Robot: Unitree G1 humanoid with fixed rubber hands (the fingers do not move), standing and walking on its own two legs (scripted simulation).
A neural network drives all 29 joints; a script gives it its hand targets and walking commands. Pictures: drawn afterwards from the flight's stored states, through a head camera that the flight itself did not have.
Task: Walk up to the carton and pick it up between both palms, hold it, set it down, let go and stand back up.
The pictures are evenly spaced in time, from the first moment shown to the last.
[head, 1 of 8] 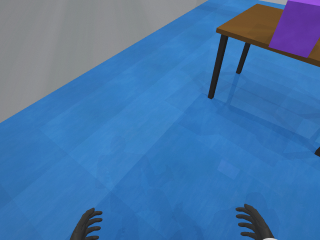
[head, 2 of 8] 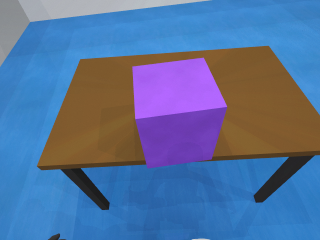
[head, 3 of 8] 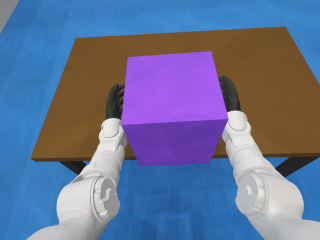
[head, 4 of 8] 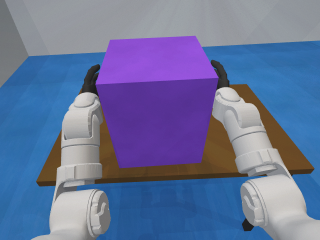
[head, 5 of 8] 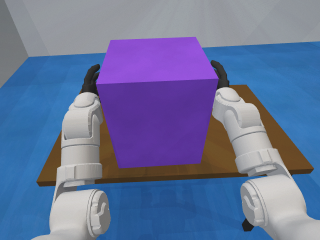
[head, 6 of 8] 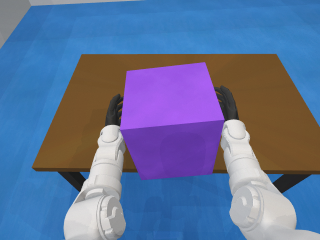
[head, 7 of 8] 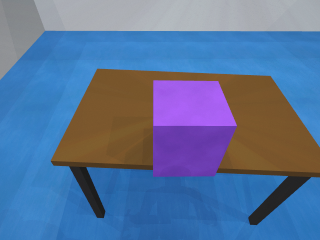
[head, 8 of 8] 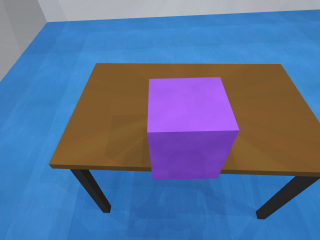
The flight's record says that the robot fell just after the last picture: no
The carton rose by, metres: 0.21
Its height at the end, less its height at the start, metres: +0.00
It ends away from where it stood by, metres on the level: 0.02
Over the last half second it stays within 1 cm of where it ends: yes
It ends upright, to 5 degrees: yes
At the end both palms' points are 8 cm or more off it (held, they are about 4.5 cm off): yes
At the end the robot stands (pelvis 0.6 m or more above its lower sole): yes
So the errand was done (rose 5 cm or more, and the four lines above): yes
